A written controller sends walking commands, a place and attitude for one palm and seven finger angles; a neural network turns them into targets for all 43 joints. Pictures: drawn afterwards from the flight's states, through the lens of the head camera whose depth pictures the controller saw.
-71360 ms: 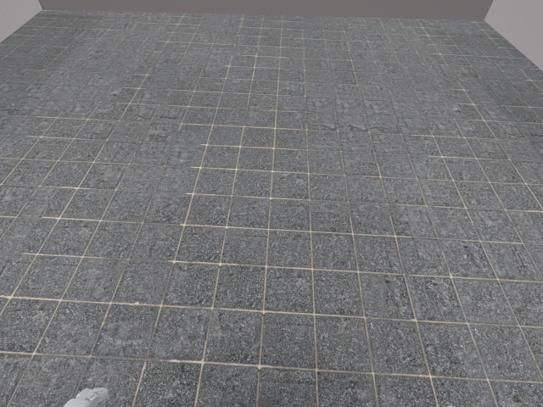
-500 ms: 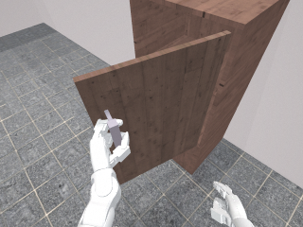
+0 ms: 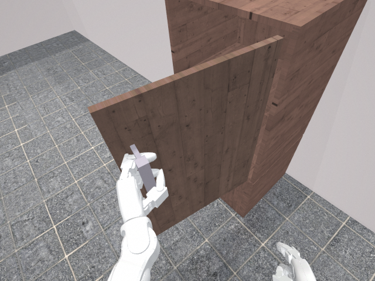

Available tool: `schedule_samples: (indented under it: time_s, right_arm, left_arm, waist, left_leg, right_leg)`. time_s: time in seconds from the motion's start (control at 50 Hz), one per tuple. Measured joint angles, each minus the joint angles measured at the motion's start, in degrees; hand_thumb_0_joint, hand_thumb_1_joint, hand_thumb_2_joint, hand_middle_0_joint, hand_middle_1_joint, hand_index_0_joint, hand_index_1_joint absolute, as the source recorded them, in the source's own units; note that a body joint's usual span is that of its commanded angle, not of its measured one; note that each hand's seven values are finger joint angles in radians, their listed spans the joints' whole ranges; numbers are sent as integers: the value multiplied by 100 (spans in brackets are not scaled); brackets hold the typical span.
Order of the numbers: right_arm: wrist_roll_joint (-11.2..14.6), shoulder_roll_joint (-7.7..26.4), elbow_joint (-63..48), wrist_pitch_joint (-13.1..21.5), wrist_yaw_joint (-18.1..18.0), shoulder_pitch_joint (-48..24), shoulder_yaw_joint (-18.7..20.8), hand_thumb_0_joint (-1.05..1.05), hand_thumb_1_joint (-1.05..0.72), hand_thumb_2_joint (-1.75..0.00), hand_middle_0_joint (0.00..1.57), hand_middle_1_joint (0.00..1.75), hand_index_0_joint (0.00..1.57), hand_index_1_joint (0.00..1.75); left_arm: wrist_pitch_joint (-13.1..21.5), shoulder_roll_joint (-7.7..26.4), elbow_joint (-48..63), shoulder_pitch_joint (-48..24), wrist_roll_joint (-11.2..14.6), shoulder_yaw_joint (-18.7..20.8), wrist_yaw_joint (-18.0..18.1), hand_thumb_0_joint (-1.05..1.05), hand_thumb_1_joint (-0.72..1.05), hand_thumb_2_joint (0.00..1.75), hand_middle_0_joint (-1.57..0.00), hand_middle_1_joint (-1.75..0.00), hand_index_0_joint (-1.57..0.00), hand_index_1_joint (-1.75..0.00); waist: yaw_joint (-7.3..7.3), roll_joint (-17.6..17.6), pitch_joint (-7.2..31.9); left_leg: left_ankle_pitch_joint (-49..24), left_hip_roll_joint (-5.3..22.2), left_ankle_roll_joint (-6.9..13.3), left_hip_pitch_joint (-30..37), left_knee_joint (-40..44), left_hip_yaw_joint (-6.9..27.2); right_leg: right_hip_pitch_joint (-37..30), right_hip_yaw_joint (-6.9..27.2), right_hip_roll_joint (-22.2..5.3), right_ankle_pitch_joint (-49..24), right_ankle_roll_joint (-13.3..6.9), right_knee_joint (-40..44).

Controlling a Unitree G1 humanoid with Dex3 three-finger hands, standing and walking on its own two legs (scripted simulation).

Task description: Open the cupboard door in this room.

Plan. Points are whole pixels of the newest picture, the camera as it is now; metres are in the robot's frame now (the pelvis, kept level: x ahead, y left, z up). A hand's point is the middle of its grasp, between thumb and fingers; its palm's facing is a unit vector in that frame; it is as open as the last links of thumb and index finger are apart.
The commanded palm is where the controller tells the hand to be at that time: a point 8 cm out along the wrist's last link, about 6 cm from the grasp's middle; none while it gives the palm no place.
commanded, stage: open thumb and fingers to let go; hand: left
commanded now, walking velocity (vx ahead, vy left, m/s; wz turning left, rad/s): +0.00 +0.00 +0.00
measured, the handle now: (144, 171) +0.33 +0.11 +0.07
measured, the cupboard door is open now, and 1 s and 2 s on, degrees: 79 79 78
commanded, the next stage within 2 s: slide the hand sideways off the handle in 0.64 s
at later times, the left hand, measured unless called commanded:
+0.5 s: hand (156, 186) +0.29 +0.08 +0.08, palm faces +0.29 -0.96 +0.00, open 14.2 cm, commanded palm +0.25 +0.13 +0.08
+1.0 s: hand (148, 203) +0.25 +0.09 +0.08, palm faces -0.22 -0.98 +0.01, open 16.1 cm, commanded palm +0.24 +0.14 +0.08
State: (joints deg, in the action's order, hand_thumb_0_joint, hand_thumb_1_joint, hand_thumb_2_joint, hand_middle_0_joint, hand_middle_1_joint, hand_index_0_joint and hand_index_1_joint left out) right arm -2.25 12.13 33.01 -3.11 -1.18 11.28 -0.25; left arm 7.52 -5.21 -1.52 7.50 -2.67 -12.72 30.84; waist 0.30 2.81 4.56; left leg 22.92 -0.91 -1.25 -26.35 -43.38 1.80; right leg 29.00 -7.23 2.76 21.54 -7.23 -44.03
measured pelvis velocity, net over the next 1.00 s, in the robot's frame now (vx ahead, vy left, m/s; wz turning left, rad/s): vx -0.01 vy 0.06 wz -0.03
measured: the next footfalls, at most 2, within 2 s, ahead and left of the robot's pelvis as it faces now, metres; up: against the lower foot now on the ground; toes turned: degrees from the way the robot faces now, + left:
none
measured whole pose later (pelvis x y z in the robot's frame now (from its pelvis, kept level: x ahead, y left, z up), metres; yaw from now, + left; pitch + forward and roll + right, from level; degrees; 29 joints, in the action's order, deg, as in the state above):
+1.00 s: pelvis -0.01 +0.06 +0.00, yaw -2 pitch +5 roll +0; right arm 1.5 12.9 28.7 0.9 -1.0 13.6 -2.8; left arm 10.4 3.3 -2.8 5.4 5.1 -15.8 2.5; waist -0.5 2.9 3.5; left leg 23.9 -2.9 2.8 -27.4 -46.6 -1.0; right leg 29.8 -4.4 0.9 20.9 -3.1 -45.9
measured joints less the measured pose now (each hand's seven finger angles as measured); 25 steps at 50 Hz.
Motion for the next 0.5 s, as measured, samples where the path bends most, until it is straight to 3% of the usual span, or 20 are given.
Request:
schedule_samples:
  time_s: [0.12,0.34,0.5]
  right_arm:
    - [27,-23,-2,30,-35,-16,-25,1,-91,-90,20,30,19,29]
    - [35,-69,-46,103,-34,-130,-72,1,-91,-90,20,30,19,30]
    - [27,-110,-77,77,-6,-125,-89,1,-90,-90,20,30,20,30]
  left_arm:
    - [52,-3,-185,-192,69,115,-118,2,36,67,-36,-129,-36,-130]
    - [117,-7,-479,-424,138,134,-136,1,-27,40,-32,-121,-33,-121]
    - [114,-66,-617,-561,10,-53,-7,0,-45,32,-28,-98,-30,-98]
  waist:
    - [-20,-7,-3]
    - [-40,-16,-11]
    - [-41,-54,9]
  left_leg:
    - [-80,-12,26,3,62,-10]
    - [-142,-24,36,-15,61,-29]
    - [-96,-67,119,-70,-41,-86]
  right_leg:
    - [8,12,-9,-73,0,43]
    - [-2,35,-21,-182,58,110]
    - [43,90,-64,-172,141,45]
